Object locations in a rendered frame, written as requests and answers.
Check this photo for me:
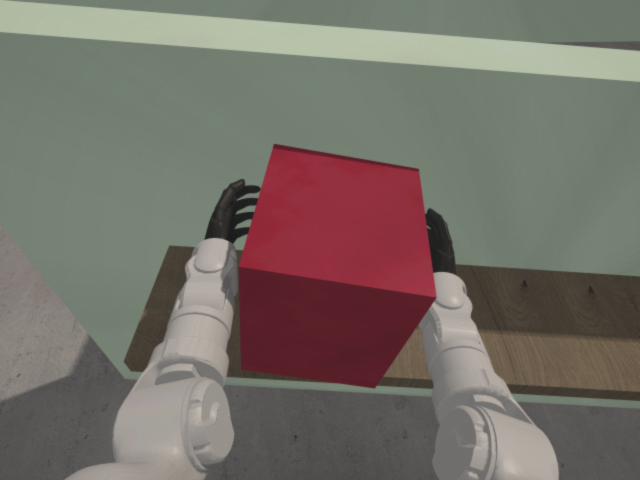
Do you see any table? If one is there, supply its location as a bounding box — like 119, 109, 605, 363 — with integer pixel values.
124, 245, 640, 401

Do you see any robot left hand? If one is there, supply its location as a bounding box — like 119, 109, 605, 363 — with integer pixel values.
204, 179, 261, 243

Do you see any robot left upper arm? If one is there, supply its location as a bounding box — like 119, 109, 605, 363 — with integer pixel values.
64, 376, 234, 480

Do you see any left robot forearm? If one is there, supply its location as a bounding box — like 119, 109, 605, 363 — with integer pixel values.
112, 238, 238, 458

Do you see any robot right hand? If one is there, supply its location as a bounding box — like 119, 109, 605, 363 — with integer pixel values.
425, 208, 456, 275

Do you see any right robot forearm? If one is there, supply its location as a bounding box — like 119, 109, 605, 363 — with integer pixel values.
418, 272, 559, 480

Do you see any carton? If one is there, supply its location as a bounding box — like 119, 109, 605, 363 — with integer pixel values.
239, 144, 437, 388

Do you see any robot right upper arm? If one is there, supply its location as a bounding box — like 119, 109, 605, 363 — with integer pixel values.
432, 404, 558, 480

